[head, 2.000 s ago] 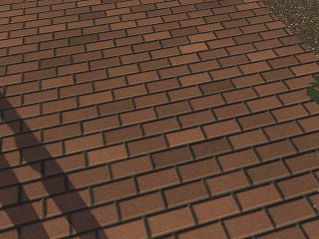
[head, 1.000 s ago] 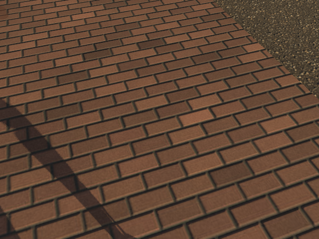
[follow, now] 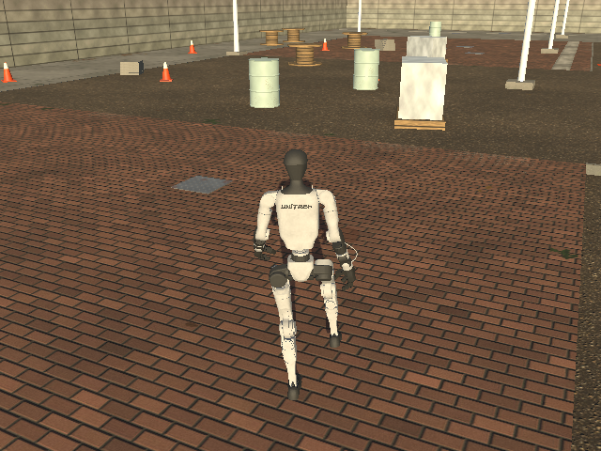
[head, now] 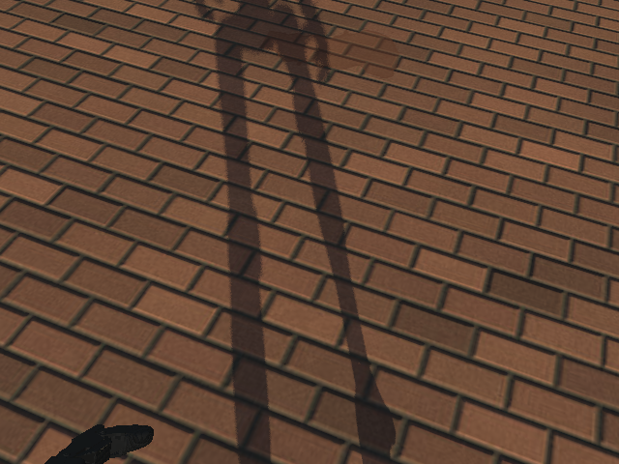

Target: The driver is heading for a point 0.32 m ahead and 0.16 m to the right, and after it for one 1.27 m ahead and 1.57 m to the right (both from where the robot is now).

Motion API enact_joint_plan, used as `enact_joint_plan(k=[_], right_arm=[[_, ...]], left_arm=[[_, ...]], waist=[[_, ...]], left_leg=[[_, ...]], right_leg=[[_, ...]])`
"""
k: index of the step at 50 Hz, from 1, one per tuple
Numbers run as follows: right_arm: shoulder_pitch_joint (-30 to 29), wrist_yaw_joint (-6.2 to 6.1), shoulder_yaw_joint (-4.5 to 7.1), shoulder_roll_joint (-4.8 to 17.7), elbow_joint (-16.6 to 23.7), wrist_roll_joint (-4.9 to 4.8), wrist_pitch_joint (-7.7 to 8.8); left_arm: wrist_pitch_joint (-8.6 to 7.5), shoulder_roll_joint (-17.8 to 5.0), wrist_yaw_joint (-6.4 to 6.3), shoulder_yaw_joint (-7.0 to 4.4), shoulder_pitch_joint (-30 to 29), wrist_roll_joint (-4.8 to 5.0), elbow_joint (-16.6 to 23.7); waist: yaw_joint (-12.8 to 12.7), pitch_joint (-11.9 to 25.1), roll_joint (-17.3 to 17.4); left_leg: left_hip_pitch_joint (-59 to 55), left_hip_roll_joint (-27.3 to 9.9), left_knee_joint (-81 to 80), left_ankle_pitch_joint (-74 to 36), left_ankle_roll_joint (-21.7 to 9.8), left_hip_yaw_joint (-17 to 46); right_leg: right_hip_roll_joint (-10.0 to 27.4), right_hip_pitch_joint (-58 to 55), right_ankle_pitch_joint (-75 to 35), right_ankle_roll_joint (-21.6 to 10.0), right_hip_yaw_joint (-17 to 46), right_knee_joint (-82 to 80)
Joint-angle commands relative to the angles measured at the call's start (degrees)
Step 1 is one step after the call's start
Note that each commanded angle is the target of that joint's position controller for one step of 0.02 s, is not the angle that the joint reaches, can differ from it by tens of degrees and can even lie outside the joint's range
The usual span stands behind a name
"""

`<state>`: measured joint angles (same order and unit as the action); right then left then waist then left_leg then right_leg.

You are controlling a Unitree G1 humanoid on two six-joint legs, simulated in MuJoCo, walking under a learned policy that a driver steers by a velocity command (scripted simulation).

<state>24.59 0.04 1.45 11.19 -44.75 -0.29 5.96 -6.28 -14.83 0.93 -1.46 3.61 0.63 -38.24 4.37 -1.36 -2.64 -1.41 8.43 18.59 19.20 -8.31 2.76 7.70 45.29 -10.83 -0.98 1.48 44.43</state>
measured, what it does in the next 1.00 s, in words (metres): walks ahead, turning right: right foot, then left foot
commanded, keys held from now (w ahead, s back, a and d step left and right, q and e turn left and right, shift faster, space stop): w+e+shift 0.12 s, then e+shift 0.88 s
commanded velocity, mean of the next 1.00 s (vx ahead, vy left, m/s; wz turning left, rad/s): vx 0.35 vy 0.00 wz -0.81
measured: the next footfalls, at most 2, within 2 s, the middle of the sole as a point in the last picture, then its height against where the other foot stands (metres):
right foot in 0.18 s outside the picture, level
left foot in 0.56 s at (300, 388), level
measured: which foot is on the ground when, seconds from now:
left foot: down 0.00-0.18, up 0.20-0.54, down 0.56-1.00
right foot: up 0.00-0.16, down 0.18-0.56, up 0.58-1.00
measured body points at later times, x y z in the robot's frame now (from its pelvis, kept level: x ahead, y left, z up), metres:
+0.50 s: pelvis +0.40 -0.05 +0.00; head +0.44 -0.07 +0.45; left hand +0.59 +0.20 -0.11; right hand +0.55 -0.36 -0.05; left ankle +0.64 +0.03 -0.70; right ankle +0.37 -0.10 -0.74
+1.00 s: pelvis +0.50 -0.06 +0.00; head +0.52 -0.10 +0.45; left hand +0.83 -0.03 -0.08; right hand +0.36 -0.36 -0.10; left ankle +0.65 -0.02 -0.74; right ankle +0.42 -0.15 -0.71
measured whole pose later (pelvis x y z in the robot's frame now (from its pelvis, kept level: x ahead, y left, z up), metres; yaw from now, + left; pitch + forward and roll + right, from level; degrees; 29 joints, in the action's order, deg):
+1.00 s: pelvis +0.50 -0.06 +0.00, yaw -54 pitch +2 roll +2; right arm 7.4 -1.5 4.9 17.6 -40.3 0.2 0.0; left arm 4.9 -17.4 0.6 -4.3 9.1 1.4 -34.3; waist 1.0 -3.4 -0.4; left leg 18.1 -5.2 25.5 8.1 0.5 -11.9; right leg 5.0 25.1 17.4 1.1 -2.0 44.9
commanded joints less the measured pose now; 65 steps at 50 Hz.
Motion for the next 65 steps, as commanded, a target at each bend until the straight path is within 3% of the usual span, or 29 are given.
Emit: enact_joint_plan(k=[1, 3, 6, 8, 9, 10, 11, 12, 13, 14, 17, 19, 23, 26, 28, 29, 30, 32, 33, 36, 42, 50, 51, 52, 53, 54, 55, 58, 65], right_arm=[[4.1, -0.95, 1.98, 9.1, 0.0, 0.39, 1.06], [4.3, -1.13, 2.02, 9.9, -1.4, 0.93, 0.75], [1.1, -2.33, 2.70, 13.3, -1.1, 3.06, -0.35], [-5.7, -3.74, 3.55, 15.4, 1.2, 4.40, -1.55], [-14.4, -3.89, 4.06, 17.3, 4.0, 3.89, -1.44], [-8.3, -1.97, 0.77, 3.3, 7.3, 4.41, 0.13], [-1.8, -0.20, 0.08, 8.0, 9.1, -0.68, 2.39], [-9.0, 0.37, 0.66, 12.2, 10.6, -1.76, 3.34], [-13.2, 0.73, 0.56, 11.6, 12.5, -0.92, 3.57], [-13.3, 0.45, 0.78, 11.4, 11.9, 0.78, 2.87], [-11.7, -0.62, 1.17, 11.7, 12.5, 2.44, 0.60], [-15.2, -1.74, 0.34, 8.8, 13.9, 2.65, 0.12], [-21.3, -1.85, 0.46, 8.8, 15.6, 0.58, -1.17], [-22.8, -1.29, 1.77, 11.2, 15.5, 0.30, -0.84], [-14.9, -1.47, 2.44, 11.9, 12.5, 1.45, -0.09], [-14.0, -2.07, 2.38, 12.9, 13.7, 2.28, -0.77], [-12.9, -1.97, 2.72, 14.2, 13.2, 2.73, -1.71], [-17.7, -2.80, 2.36, 9.0, 15.0, 1.90, -2.82], [-18.8, -2.91, 2.07, 9.1, 15.2, 1.88, -3.76], [-20.2, -3.01, 2.83, 11.0, 13.6, 2.35, -4.61], [-18.8, -2.78, 4.32, 13.0, 10.5, 1.83, -4.91], [-20.2, -1.21, 6.12, 15.4, 7.8, -0.39, -5.09], [-18.9, -1.07, 5.88, 13.8, 7.0, -0.70, -5.30], [-16.6, -0.75, 5.44, 11.3, 5.8, -0.56, -5.78], [-15.8, -0.52, 4.65, 8.7, 8.7, 1.95, -6.12], [-24.4, -1.24, 4.94, 10.3, 11.8, 2.41, -5.40], [-26.6, -1.82, 5.49, 12.1, 12.2, 0.99, -5.17], [-21.6, -2.90, 6.14, 12.8, 9.3, 1.81, -5.11], [-23.0, -0.78, 4.01, 8.6, 8.6, 0.51, -5.02]], left_arm=[[-1.38, -2.3, 1.87, -0.32, -11.7, 1.62, 5.5], [-1.89, -3.2, 3.17, -0.85, -12.1, 2.29, 6.1], [-1.87, -6.2, 4.24, -2.42, -6.4, 2.67, 6.1], [-0.21, -11.1, 3.53, -4.54, 16.0, 2.33, 0.4], [0.49, -12.6, 2.49, -4.93, 32.4, 1.27, -3.9], [0.25, -12.2, 2.31, -3.69, 31.0, -1.24, -4.7], [0.42, -13.4, 1.60, -4.66, 25.4, -3.43, -1.9], [1.02, -11.3, 0.65, -4.98, 21.6, -2.45, 1.8], [1.17, -9.7, 0.70, -4.24, 15.1, -1.18, 2.8], [1.01, -8.7, 0.91, -3.62, 10.4, -0.48, 4.4], [1.30, -9.9, 0.39, -3.96, 6.5, -0.20, 5.3], [2.52, -11.7, -0.96, -4.73, 8.1, 0.12, 3.7], [6.58, -11.5, -3.09, -5.35, 11.9, 2.13, 2.2], [7.77, -8.8, -3.90, -5.00, 10.6, 1.13, 3.6], [7.97, -4.8, -3.61, -3.75, 8.7, 0.64, 5.5], [7.94, -0.6, -3.49, -2.39, 13.2, -0.73, 5.6], [7.24, -5.0, -1.67, -2.69, 24.3, 0.39, 6.7], [8.22, -13.3, -1.47, -5.18, 15.9, 1.33, 4.3], [9.24, -13.2, -1.98, -5.40, 13.3, 1.08, 4.6], [9.84, -8.6, -2.33, -4.26, 11.5, 0.81, 6.6], [9.65, -7.6, -1.95, -3.97, 8.0, 0.58, 7.8], [11.11, -8.0, 0.07, -5.34, 8.8, 0.78, 7.0], [11.24, -8.9, -0.23, -6.10, 11.6, 0.76, 5.7], [11.05, -12.1, -0.90, -7.43, 16.1, 0.50, 4.4], [10.55, -20.4, -1.97, -8.83, 16.9, 0.38, 6.0], [8.54, -20.0, -1.42, -8.57, 15.1, -2.14, 7.9], [7.09, -18.3, -1.13, -8.07, 12.3, -2.58, 7.8], [7.10, -13.0, -2.43, -6.28, 4.5, 0.30, 9.2], [8.07, -11.7, -3.69, -5.51, 7.6, -0.30, 8.6]], waist=[[3.7, -6.5, 4.2], [3.0, -6.1, 5.2], [-2.7, 0.9, 10.1], [-13.7, 8.7, 11.8], [-23.0, 11.9, 4.6], [-12.4, 16.1, -23.3], [-10.5, 30.2, -13.1], [-11.6, 23.6, -2.6], [-6.5, 10.4, 8.0], [-3.0, 6.3, 13.0], [0.3, 0.1, 9.2], [-1.1, 3.1, 5.9], [-4.7, 10.6, -1.6], [-4.7, 8.8, -5.6], [-1.9, 13.6, -1.8], [-4.4, 17.1, 8.5], [-9.7, 24.8, 19.9], [-4.8, 14.6, 8.8], [-4.8, 11.7, 5.2], [-5.4, 5.5, 7.9], [-4.2, 9.0, 10.0], [-5.8, 8.4, 11.4], [-6.6, 8.2, 9.5], [-7.6, 5.6, 1.3], [-4.0, 2.9, -18.1], [-8.6, 7.3, -13.3], [-7.2, 5.2, -8.3], [-2.7, 6.1, -5.4], [-5.4, 9.5, -6.6]], left_leg=[[7.2, -13.3, -11.3, -24.3, 2.0, 0.2], [-0.9, -15.0, -9.5, -35.2, 4.2, -2.1], [-10.1, -16.9, 1.5, -75.9, 7.6, -5.4], [-4.8, -17.0, 27.1, -93.1, 9.8, -6.1], [7.6, -11.6, 55.4, -74.4, 11.7, -8.2], [43.0, 1.2, 83.8, 17.4, 15.8, -0.2], [49.4, -0.5, 87.8, 14.3, 13.6, 11.6], [48.9, -4.3, 79.7, 8.9, 10.6, 12.0], [48.4, -5.7, 72.3, 6.4, 8.6, 8.6], [43.6, -7.7, 67.1, 5.8, 8.3, 7.0], [32.7, -9.7, 48.3, 3.8, 11.3, 3.6], [27.0, -6.0, 34.2, -2.8, 12.9, 0.5], [21.6, -0.8, 16.3, -19.1, 13.7, 2.0], [20.4, -2.2, 7.0, -22.3, 12.9, 6.4], [6.4, -11.9, 0.5, -32.8, 8.5, 10.8], [-6.3, -24.4, 6.4, -52.7, 2.7, 22.5], [-12.4, -39.0, 6.5, -49.2, -8.8, 39.7], [-1.8, -29.3, 3.8, -24.1, -6.3, 28.8], [4.2, -25.3, 2.4, -18.7, -3.4, 22.9], [14.8, -19.8, -1.7, -21.2, -2.9, 10.7], [10.1, -24.9, -3.4, -20.9, -6.0, 4.0], [12.2, -27.0, 2.0, -12.4, 0.3, -7.1], [15.3, -25.3, 6.5, -8.9, 3.2, -9.2], [24.1, -20.8, 17.9, -1.8, 7.9, -13.3], [44.6, -12.2, 38.1, 19.3, 13.9, -15.2], [48.1, -8.8, 46.3, 18.5, 13.1, -1.5], [48.1, -9.3, 48.0, 12.2, 11.2, 1.3], [43.1, -9.5, 46.3, 0.4, 10.9, 2.4], [33.9, -6.6, 30.2, -3.8, 12.6, 1.3]], right_leg=[[-4.5, -6.4, -8.0, -1.9, -3.8, -10.5], [-6.9, -4.5, -6.1, -3.7, -4.5, -14.1], [-13.0, -11.3, 2.3, -5.9, -10.7, -11.6], [-14.5, -30.4, 6.0, -7.6, -10.2, -9.0], [-9.1, -47.1, -3.2, -11.0, -1.8, -16.0], [1.7, -74.4, -18.0, -19.6, 20.5, -5.9], [11.1, -80.5, 6.5, -26.5, 45.0, -18.0], [8.1, -72.0, 16.8, -23.3, 42.3, -22.8], [5.5, -55.4, 13.5, -21.2, 36.9, -26.5], [3.3, -43.5, 5.8, -20.0, 32.2, -27.5], [-5.1, -21.4, -14.4, -17.6, 19.6, -28.5], [-9.8, -18.1, -22.8, -15.1, 14.7, -25.3], [-12.5, -24.3, -7.1, -7.0, 17.6, -19.5], [-11.7, -29.3, 7.4, -4.8, 24.4, -14.6], [-14.4, -27.1, 22.8, -1.6, 21.1, 1.5], [-20.0, -16.1, 50.9, 0.3, 13.4, 14.6], [-16.3, -9.6, 54.9, 2.2, 11.5, 25.9], [-9.5, -5.0, 42.6, 5.9, 7.0, 32.9], [-8.3, -6.3, 38.5, 6.4, 5.7, 33.5], [-6.7, -9.2, 33.5, 6.3, 1.0, 28.9], [-2.2, -10.6, 29.8, 5.8, 0.2, 18.2], [-4.8, -27.5, 26.1, -0.3, -6.8, -8.0], [-6.7, -32.6, 24.3, -2.2, -6.7, -12.7], [-3.6, -39.4, 16.9, -5.9, 1.9, -20.7], [11.1, -46.3, -2.0, -14.2, 26.2, -21.4], [13.1, -40.3, 5.4, -20.1, 33.0, -25.9], [10.1, -38.7, 11.8, -17.2, 28.3, -27.6], [4.3, -34.4, 9.8, -10.9, 20.0, -24.6], [1.5, -36.0, 5.4, -10.2, 19.4, -19.6]])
